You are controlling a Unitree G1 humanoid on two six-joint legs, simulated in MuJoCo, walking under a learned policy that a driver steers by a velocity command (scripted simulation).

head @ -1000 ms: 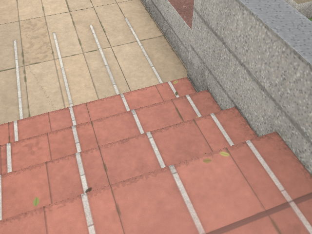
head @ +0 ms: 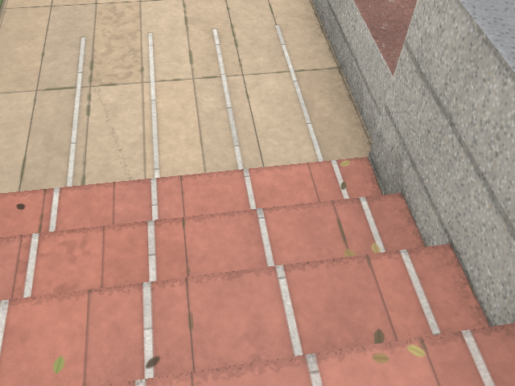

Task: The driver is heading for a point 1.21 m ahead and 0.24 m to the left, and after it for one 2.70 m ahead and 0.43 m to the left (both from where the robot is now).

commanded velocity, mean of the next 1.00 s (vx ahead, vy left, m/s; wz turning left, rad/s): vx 0.25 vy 0.00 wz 0.47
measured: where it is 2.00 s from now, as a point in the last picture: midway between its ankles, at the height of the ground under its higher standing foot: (162, 367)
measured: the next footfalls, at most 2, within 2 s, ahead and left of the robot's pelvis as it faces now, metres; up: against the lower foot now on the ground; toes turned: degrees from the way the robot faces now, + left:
right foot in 0.32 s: +0.09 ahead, -0.14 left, +0.00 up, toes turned +16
left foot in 0.80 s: +0.29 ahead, +0.15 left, +0.00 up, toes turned +29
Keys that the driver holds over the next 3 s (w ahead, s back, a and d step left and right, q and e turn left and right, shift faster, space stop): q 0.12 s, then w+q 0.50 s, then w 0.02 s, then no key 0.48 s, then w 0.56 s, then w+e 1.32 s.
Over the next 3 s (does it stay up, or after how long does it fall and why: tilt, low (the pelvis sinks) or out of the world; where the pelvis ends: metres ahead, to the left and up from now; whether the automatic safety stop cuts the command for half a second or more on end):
stays up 0.98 0.49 -0.35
